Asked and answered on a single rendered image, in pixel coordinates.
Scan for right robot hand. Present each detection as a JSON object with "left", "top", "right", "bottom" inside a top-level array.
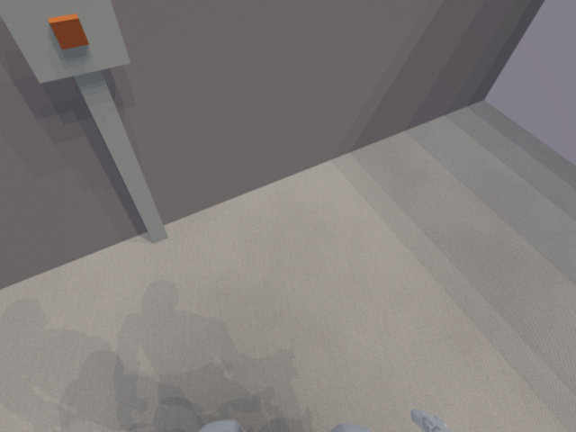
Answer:
[{"left": 410, "top": 409, "right": 454, "bottom": 432}]

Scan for button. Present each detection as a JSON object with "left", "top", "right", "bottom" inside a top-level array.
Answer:
[{"left": 48, "top": 13, "right": 89, "bottom": 50}]

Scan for panel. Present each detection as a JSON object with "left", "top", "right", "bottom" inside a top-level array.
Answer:
[{"left": 0, "top": 0, "right": 168, "bottom": 244}]

